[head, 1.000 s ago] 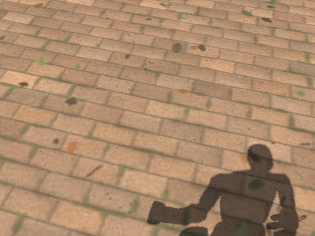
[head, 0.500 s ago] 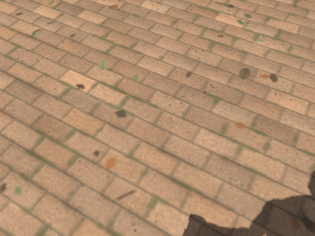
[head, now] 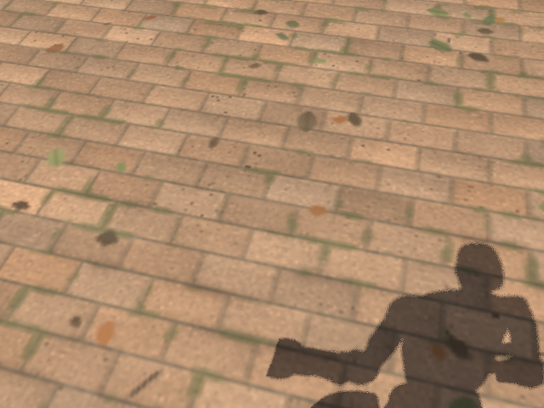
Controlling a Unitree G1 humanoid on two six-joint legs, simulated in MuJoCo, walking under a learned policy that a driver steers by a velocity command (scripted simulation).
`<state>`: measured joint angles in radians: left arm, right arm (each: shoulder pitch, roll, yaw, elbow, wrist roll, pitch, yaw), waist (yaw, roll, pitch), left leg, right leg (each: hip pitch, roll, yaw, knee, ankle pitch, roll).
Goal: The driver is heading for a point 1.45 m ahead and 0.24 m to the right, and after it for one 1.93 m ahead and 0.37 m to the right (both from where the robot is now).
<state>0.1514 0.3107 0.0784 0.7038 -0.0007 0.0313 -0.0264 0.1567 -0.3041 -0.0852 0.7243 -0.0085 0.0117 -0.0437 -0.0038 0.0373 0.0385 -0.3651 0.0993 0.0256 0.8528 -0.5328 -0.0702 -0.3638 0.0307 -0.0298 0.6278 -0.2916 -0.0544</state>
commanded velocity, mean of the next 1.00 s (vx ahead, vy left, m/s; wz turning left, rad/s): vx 0.22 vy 0.00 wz -0.36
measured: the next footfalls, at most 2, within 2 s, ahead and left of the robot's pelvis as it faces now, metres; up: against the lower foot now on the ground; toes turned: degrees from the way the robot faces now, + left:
left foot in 0.42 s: +0.09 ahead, +0.12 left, +0.00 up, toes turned -21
right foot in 0.82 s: +0.14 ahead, -0.19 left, +0.00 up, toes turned -21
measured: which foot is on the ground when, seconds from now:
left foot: up 0.00-0.40, down 0.42-0.82, up 0.84-1.00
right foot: down 0.00-0.42, up 0.44-0.80, down 0.82-1.00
